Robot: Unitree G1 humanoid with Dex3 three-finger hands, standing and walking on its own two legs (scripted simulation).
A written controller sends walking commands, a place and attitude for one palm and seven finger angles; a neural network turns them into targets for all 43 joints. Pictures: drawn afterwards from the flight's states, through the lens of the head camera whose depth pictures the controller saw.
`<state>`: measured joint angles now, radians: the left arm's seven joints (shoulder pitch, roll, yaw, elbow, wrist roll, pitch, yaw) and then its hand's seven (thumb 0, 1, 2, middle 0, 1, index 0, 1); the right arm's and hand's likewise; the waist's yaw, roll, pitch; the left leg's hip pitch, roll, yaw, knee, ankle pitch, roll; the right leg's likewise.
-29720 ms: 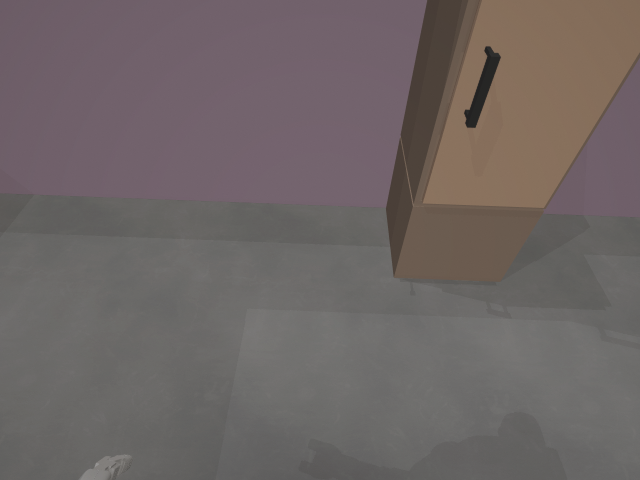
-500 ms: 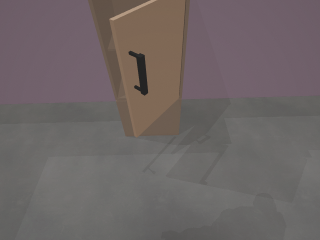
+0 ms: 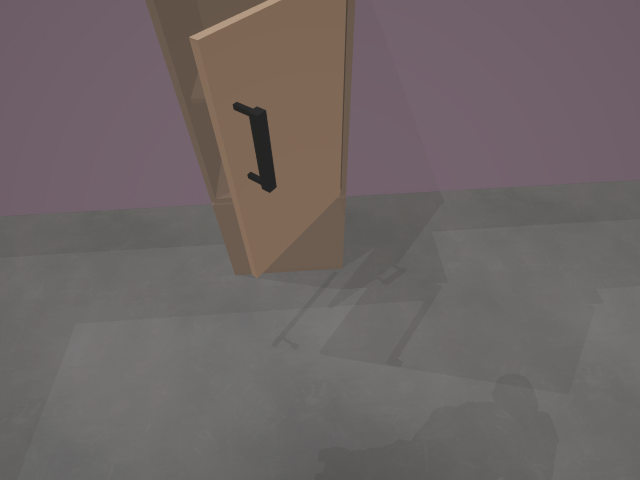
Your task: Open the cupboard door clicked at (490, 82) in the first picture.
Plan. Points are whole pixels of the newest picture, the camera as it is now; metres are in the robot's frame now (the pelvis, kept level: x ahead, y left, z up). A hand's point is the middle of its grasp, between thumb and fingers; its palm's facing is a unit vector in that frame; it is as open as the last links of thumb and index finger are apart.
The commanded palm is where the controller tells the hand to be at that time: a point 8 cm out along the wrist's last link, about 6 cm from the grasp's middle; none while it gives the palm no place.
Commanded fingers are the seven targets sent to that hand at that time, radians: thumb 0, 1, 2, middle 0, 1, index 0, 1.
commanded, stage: walk to a spot facing it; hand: left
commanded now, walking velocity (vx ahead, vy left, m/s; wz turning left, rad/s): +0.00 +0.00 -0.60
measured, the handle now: (255, 149) +0.64 +0.16 +0.04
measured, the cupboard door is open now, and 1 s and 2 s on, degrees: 50 50 50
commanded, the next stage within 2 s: none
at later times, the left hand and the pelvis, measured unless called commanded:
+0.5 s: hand out of the picture +0.11 +0.21 -0.17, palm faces -0.21 -0.95 -0.21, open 7.4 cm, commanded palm none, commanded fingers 0.00 0.90 0.90 -0.20 -0.30 -0.20 -0.30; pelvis -0.03 +0.03 +0.00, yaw -15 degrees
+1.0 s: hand out of the picture +0.11 +0.13 -0.17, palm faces -0.50 -0.84 -0.24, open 7.4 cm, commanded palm none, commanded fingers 0.00 0.90 0.90 -0.20 -0.30 -0.20 -0.30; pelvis -0.05 -0.01 +0.00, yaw -34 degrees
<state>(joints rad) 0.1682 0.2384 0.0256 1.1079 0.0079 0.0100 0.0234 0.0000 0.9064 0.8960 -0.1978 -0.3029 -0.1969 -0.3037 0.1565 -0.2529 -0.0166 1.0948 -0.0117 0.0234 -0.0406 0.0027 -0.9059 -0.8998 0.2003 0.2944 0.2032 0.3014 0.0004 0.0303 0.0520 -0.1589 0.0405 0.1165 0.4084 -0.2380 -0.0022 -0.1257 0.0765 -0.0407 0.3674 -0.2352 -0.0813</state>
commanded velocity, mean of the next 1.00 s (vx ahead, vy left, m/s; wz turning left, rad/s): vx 0.04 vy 0.00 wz -0.60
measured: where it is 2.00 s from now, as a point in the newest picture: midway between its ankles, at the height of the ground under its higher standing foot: outside the picture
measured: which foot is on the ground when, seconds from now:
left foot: down 0.00-0.66, up 0.68-1.00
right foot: down 0.00-0.24, up 0.26-0.64, down 0.66-1.00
